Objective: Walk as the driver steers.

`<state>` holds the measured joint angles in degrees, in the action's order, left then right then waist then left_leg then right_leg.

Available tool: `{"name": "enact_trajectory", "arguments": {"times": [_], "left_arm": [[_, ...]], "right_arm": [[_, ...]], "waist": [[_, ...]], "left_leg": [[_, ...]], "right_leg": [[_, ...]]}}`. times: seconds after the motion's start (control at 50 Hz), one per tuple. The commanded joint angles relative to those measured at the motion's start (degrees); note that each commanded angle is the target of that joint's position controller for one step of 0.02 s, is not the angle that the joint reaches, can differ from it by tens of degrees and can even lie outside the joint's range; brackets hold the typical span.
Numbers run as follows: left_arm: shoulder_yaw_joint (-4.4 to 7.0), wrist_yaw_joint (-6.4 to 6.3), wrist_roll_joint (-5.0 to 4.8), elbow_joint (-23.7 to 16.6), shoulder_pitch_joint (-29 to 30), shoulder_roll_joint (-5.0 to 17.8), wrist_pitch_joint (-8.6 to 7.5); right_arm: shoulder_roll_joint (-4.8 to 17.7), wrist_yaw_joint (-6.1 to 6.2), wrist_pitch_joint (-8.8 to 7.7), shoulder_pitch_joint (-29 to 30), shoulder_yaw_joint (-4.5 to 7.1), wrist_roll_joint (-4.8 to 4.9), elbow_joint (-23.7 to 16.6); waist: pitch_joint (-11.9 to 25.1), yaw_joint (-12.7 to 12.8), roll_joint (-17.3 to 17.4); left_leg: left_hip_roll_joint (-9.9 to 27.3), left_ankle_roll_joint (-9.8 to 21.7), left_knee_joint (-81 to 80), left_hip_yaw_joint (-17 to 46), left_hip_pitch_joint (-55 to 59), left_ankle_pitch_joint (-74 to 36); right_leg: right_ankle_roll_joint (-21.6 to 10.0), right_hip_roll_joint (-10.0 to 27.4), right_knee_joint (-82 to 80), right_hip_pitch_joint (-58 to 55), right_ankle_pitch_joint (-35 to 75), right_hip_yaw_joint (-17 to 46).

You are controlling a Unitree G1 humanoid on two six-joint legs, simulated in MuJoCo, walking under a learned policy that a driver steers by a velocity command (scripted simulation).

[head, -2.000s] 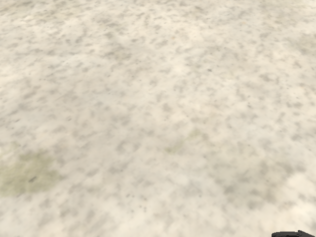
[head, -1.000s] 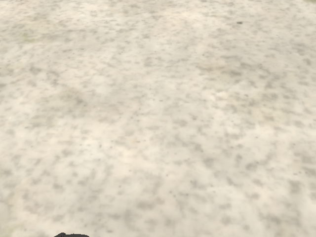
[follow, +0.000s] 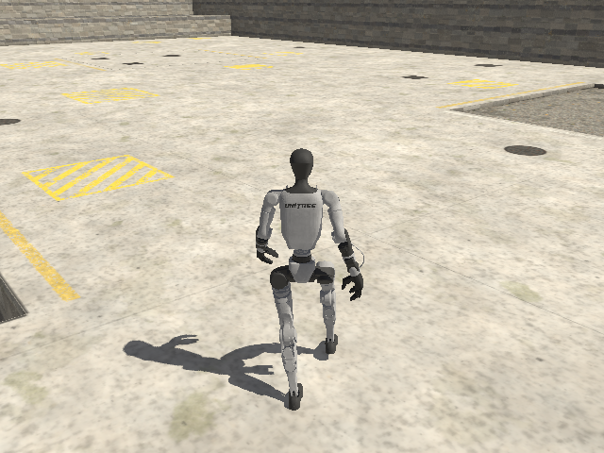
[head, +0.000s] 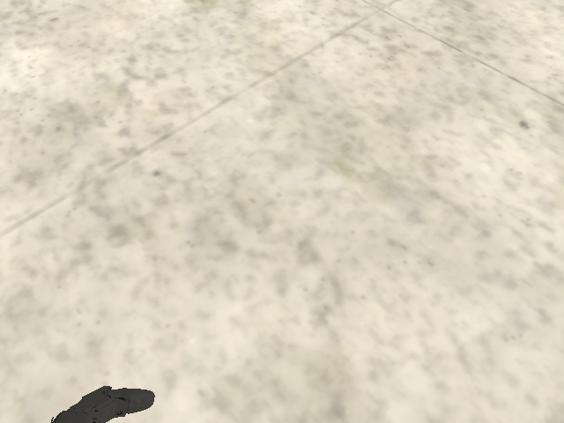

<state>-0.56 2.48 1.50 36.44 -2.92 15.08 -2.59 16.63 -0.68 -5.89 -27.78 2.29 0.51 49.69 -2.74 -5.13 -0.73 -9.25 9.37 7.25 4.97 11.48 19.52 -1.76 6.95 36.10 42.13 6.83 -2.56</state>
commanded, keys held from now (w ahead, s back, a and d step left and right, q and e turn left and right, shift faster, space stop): w+shift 1.00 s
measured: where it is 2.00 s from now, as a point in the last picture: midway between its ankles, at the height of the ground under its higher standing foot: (189, 47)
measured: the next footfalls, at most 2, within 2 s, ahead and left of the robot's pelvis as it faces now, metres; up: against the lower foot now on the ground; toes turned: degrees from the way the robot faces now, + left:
right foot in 0.08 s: +0.31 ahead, -0.13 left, +0.00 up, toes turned -1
left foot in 0.54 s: +0.76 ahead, +0.10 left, +0.00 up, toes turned +4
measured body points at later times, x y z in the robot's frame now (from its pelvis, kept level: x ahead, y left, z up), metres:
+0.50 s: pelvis +0.50 -0.01 -0.01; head +0.54 +0.01 +0.44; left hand +0.40 +0.25 -0.14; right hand +0.79 -0.19 -0.06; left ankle +0.71 +0.11 -0.70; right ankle +0.28 -0.13 -0.72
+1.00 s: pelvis +1.01 +0.03 -0.02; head +1.05 +0.03 +0.43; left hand +1.25 +0.25 -0.09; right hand +0.92 -0.24 -0.15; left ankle +0.73 +0.10 -0.70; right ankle +1.18 -0.04 -0.73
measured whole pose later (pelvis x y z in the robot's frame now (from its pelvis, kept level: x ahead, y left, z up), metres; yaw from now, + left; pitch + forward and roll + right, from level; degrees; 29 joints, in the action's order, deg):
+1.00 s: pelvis +1.01 +0.03 -0.02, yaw +2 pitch +2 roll +0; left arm -1.1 1.4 2.2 40.1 1.2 14.6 -4.2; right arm 14.8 0.4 -5.3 -30.0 1.8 -1.6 58.6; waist -2.0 -3.8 -0.5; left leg -3.1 4.5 22.8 -2.3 13.8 25.3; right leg -7.4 -1.1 32.0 32.2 -1.6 -6.1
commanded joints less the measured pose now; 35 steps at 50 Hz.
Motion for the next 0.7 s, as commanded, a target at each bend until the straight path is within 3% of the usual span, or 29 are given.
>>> {"name": "enact_trajectory", "arguments": {"times": [0.02, 0.04, 0.06, 0.08, 0.1, 0.12, 0.14, 0.16, 0.18, 0.2, 0.22, 0.24, 0.28, 0.34, 0.36, 0.38, 0.4, 0.44, 0.48, 0.5, 0.52, 0.54, 0.56, 0.58, 0.6, 0.62, 0.64, 0.66, 0.7], "left_arm": [[1.7, -0.55, -0.09, -3.2, 2.7, 5.6, -0.81], [2.49, -1.08, -0.02, -2.3, -1.2, 7.4, -0.82], [3.6, -1.81, -0.27, 0.1, -9.7, 9.6, -0.75], [4.63, -2.77, -0.3, 3.9, -22.2, 11.2, -0.45], [6.07, -4.0, 0.54, 6.3, -33.3, 15.1, -0.12], [7.26, -3.36, 2.35, 6.8, -30.5, 19.6, -0.55], [6.54, -2.1, 1.05, 6.0, -26.3, 13.5, -0.43], [5.96, -1.79, 0.67, 6.3, -21.0, 10.7, -0.97], [5.39, -1.54, 0.75, 7.0, -19.3, 7.7, -1.22], [4.82, -1.69, 1.0, 8.0, -19.0, 6.2, -1.54], [4.14, -1.83, 0.98, 9.4, -19.2, 4.7, -1.83], [3.94, -1.82, 0.49, 10.5, -19.7, 4.5, -2.33], [4.19, -1.65, -0.5, 11.7, -20.2, 6.1, -3.47], [4.46, -1.06, -1.05, 11.9, -19.8, 7.2, -4.68], [4.49, -0.91, -1.61, 12.2, -21.0, 7.3, -5.05], [4.77, -0.9, -2.1, 12.6, -22.3, 8.6, -5.47], [4.91, -0.87, -2.31, 13.1, -23.1, 9.4, -5.65], [4.85, -0.95, -2.18, 14.0, -24.7, 10.4, -5.38], [5.3, -1.91, -1.12, 15.2, -26.0, 13.2, -4.47], [5.56, -2.61, -0.24, 15.7, -25.8, 14.4, -3.46], [5.69, -3.29, 0.39, 15.3, -23.9, 14.8, -2.35], [4.96, -3.5, 0.92, 14.1, -23.7, 11.8, -2.05], [2.77, -1.93, -1.26, 10.9, -30.5, 1.3, -2.6], [3.51, -2.17, -1.98, 10.2, -26.6, 6.6, -3.34], [3.7, -2.61, -2.13, 8.4, -18.9, 7.6, -3.54], [3.16, -2.45, -1.5, 7.9, -15.6, 6.9, -3.72], [2.9, -2.05, -0.82, 7.8, -14.3, 6.0, -3.28], [2.63, -1.41, 0.0, 7.5, -15.8, 5.0, -2.33], [2.09, -0.39, 0.71, 6.9, -14.5, 3.3, -0.68]], "right_arm": [[10.9, 0.69, -1.14, 0.8, 2.24, -0.44, -1.6], [12.1, 1.14, -0.71, 1.0, 2.49, -1.27, -1.2], [13.2, 1.57, 0.01, 2.1, 2.75, -2.46, -0.9], [13.8, 1.94, 0.9, 5.7, 2.95, -3.25, -1.2], [9.8, 2.06, 0.84, 7.1, 1.97, -3.83, -2.1], [0.3, 0.53, 0.15, -2.1, -0.25, -0.21, -4.9], [5.3, 0.98, -0.45, 4.3, -0.13, -1.34, -4.8], [5.9, 0.94, -0.44, 9.0, 0.03, -0.82, -6.0], [5.8, 0.57, -0.31, 11.9, -0.43, -1.58, -6.5], [4.5, 0.01, 0.23, 13.1, -0.7, -2.12, -7.2], [3.3, -0.64, 1.05, 12.5, -1.17, -2.76, -8.0], [2.1, -1.09, 1.78, 12.9, -1.56, -2.95, -8.3], [1.4, -1.74, 2.52, 17.6, -2.29, -3.29, -10.7], [2.0, -2.69, 1.88, 26.8, -3.16, -3.06, -14.5], [1.3, -3.24, 1.63, 29.2, -3.51, -2.68, -14.8], [0.4, -3.6, 1.48, 30.7, -3.82, -2.25, -15.1], [1.0, -3.53, 1.51, 31.5, -3.63, -2.05, -15.0], [2.0, -2.88, 1.75, 31.7, -3.13, -2.12, -14.4], [3.9, -1.94, 1.4, 29.1, -2.33, -2.99, -14.0], [6.0, -1.28, 1.46, 21.9, -1.3, -3.21, -12.0], [8.1, -0.49, 1.68, 9.3, -0.02, -2.81, -7.6], [12.1, 0.51, 1.9, -2.0, 1.59, -3.53, -4.8], [17.9, 0.96, 1.74, -1.5, 3.39, -5.14, -4.6], [15.6, 0.43, 2.06, -0.8, 3.53, -3.37, -4.9], [12.2, 0.38, 1.48, 4.6, 3.07, -3.02, -4.1], [9.0, 0.2, 0.86, 6.1, 2.57, -2.72, -3.1], [7.0, 0.32, 0.43, 7.5, 2.09, -2.91, -2.3], [4.2, 0.55, 0.19, 7.8, 1.17, -2.69, -1.4], [2.5, 0.68, -0.66, 6.6, 0.63, -1.75, 0.1]], "waist": [[0.1, 3.0, 3.2], [3.2, 5.5, 5.2], [7.8, 10.0, 6.4], [12.2, 17.3, 5.9], [17.6, 21.4, 1.9], [23.5, 11.3, -19.8], [20.2, 13.5, -9.2], [10.5, 10.7, -4.1], [6.3, 9.6, 2.4], [3.3, 7.8, 2.8], [1.8, 5.5, 0.9], [0.2, 4.4, -0.3], [-3.9, 3.3, -1.4], [-6.8, 3.8, -1.0], [-6.6, 4.8, 0.2], [-6.1, 5.5, -0.7], [-6.3, 5.7, -0.6], [-3.3, 6.1, -0.4], [0.3, 3.8, -5.2], [5.0, 0.0, -6.9], [11.1, -5.7, -6.6], [17.6, -9.6, -4.0], [25.0, -0.9, 16.7], [28.5, -3.3, 14.1], [16.1, -1.5, 7.9], [10.2, -0.3, 2.0], [6.9, 1.9, 0.5], [5.7, 4.8, 1.6], [2.7, 6.6, 3.7]], "left_leg": [[14.5, 0.6, 2.3, 2.2, -8.3, -63.5], [15.8, -0.2, 8.6, 2.2, -5.2, -72.5], [16.8, -0.7, 18.8, 2.3, -4.6, -76.8], [15.7, -0.9, 34.1, 0.6, -9.6, -72.9], [12.0, -1.1, 56.4, -1.2, -21.1, -54.7], [0.1, -3.9, 79.2, 0.5, -44.9, 4.8], [2.8, -1.8, 80.4, 3.7, -50.7, 3.7], [6.8, -1.8, 77.6, 3.6, -53.1, -2.4], [8.9, -1.9, 74.1, 2.5, -51.6, -4.0], [10.1, -2.2, 72.2, 2.7, -50.5, -3.7], [10.9, -2.9, 70.3, 2.6, -48.5, -3.0], [11.9, -3.6, 68.1, 2.6, -48.6, -1.9], [14.1, -5.0, 61.3, 0.6, -52.2, -4.4], [16.0, -6.1, 42.0, -4.2, -48.9, -18.0], [14.9, -5.7, 35.8, -7.0, -44.1, -23.0], [14.3, -5.1, 32.3, -8.2, -39.4, -27.5], [13.8, -4.6, 30.1, -8.6, -38.5, -29.9], [11.0, -3.4, 27.3, -11.0, -39.4, -28.9], [7.5, -1.7, 25.8, -12.0, -35.2, -19.5], [5.8, -0.8, 25.7, -11.2, -27.9, -14.8], [4.8, -0.1, 24.6, -11.2, -15.5, -11.6], [12.7, 1.1, 27.6, -2.7, -0.2, -2.0], [30.6, 7.2, 20.5, 29.1, 15.2, 14.4], [30.7, 8.2, 10.2, 44.5, 16.3, 15.2], [28.0, 6.6, 10.2, 32.4, 8.1, 6.9], [25.9, 5.7, 9.9, 24.7, -1.0, -1.6], [23.2, 4.1, 8.7, 19.3, -7.9, -5.6], [21.7, 3.2, 7.0, 15.8, -14.0, -6.5], [20.1, 3.3, 3.1, 11.9, -19.2, -6.9]], "right_leg": [[-2.9, -7.2, -4.1, -18.1, 0.0, -4.1], [-3.6, -9.2, -3.8, -22.0, -5.1, -3.7], [-4.6, -10.4, -3.0, -29.8, -10.5, -2.4], [-5.4, -9.5, -4.7, -41.4, -14.2, -2.2], [-7.2, -0.7, -0.8, -54.8, -27.6, 6.7], [-16.7, 15.5, -10.5, -68.1, -41.5, 42.6], [-15.1, 13.1, -18.5, -64.2, -43.0, 50.4], [-14.3, 12.2, -19.5, -55.2, -39.2, 39.9], [-13.5, 10.3, -20.7, -47.3, -33.2, 33.6], [-12.3, 8.2, -21.9, -41.2, -30.7, 28.4], [-11.8, 6.9, -23.7, -35.5, -30.3, 25.5], [-11.3, 5.9, -25.8, -32.7, -30.2, 22.8], [-10.9, 4.5, -30.9, -28.6, -28.1, 17.5], [-9.6, 0.2, -35.5, -24.9, -15.5, 7.5], [-8.7, -1.0, -37.3, -24.0, -10.1, 4.6], [-8.8, 0.4, -39.9, -24.0, -6.1, 4.5], [-8.6, 1.2, -40.8, -27.4, -0.8, 3.6], [-7.6, 1.0, -37.0, -39.2, 16.1, 0.6], [-6.1, 4.0, -25.7, -47.0, 40.4, 0.0], [-5.1, 4.6, -15.5, -48.5, 45.8, -0.5], [-4.3, 3.5, -0.8, -45.5, 43.4, -1.6], [-4.2, 1.4, 19.3, -33.9, 28.3, -1.1], [-2.3, -9.0, 43.5, -10.9, -28.7, 1.3], [-3.6, -10.7, 50.8, -3.2, -32.4, 8.3], [-4.3, -6.4, 48.8, 1.7, -25.5, 8.1], [-4.2, -4.5, 44.4, 0.3, -22.8, 7.5], [-4.0, -3.0, 41.0, -2.3, -22.5, 7.9], [-3.4, -2.2, 38.7, -5.8, -22.2, 8.1], [-1.9, -0.7, 34.0, -6.4, -23.7, 7.5]]}}
Over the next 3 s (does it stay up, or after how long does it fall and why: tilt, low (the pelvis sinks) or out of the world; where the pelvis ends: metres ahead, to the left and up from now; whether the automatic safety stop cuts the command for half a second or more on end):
stays up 1.90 0.33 0.01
